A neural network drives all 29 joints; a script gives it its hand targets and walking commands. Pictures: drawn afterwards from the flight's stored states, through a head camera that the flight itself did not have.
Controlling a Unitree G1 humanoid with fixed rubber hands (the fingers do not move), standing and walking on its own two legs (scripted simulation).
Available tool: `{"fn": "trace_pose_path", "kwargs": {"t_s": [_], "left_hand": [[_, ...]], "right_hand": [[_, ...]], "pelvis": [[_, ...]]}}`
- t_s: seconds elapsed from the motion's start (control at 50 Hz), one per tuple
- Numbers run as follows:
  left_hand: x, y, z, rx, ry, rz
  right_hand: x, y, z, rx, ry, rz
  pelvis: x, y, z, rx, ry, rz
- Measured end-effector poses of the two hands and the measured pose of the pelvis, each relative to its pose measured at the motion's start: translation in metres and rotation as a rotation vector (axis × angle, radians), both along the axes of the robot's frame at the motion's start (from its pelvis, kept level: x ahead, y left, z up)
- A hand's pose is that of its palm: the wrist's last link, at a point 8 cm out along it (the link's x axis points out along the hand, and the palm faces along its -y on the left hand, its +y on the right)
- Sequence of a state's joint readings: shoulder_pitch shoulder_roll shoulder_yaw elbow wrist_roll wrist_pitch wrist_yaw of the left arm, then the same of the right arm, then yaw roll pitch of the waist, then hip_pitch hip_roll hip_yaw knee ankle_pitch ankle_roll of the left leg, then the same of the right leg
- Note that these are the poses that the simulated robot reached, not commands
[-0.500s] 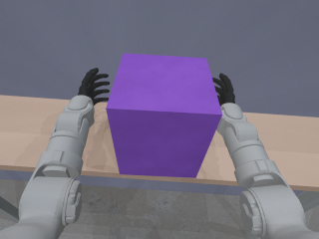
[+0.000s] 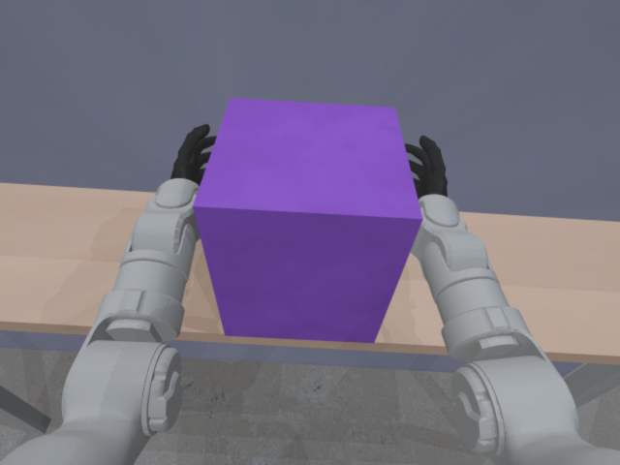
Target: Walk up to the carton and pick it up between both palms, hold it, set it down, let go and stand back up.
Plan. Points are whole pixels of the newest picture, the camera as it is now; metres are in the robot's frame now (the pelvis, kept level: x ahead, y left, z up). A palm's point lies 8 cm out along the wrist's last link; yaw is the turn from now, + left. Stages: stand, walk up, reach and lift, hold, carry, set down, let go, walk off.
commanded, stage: reach and lift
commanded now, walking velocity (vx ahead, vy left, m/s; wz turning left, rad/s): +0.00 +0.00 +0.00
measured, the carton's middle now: (306, 226) +0.41 +0.01 +0.11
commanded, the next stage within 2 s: none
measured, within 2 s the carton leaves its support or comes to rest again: leaves its support in 1.68 s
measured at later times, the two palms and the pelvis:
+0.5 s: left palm (186, 183) +0.44 +0.16 +0.15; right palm (425, 198) +0.42 -0.14 +0.15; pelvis +0.01 +0.01 +0.00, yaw +0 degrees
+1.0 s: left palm (178, 187) +0.42 +0.17 +0.17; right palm (428, 200) +0.40 -0.14 +0.17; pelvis +0.02 +0.01 +0.00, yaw +2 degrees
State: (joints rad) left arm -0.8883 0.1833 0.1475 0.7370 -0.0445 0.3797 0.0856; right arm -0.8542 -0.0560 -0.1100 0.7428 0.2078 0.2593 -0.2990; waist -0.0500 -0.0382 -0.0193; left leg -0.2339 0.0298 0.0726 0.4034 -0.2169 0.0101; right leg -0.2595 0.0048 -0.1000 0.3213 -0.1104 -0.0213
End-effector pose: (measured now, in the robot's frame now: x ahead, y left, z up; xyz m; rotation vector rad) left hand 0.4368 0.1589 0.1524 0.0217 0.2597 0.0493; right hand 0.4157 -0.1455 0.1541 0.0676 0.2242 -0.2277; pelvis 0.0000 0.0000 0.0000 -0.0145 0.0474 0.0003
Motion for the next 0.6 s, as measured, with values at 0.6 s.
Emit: {"fn": "trace_pose_path", "kwargs": {"t_s": [0.6], "left_hand": [[0.0009,0.0037,0.0019,-0.002,-0.023,0.006]], "right_hand": [[0.0019,0.0047,0.0007,0.000,-0.034,0.001]], "pelvis": [[0.0085,0.0063,0.0020,-0.001,-0.028,0.008]]}}
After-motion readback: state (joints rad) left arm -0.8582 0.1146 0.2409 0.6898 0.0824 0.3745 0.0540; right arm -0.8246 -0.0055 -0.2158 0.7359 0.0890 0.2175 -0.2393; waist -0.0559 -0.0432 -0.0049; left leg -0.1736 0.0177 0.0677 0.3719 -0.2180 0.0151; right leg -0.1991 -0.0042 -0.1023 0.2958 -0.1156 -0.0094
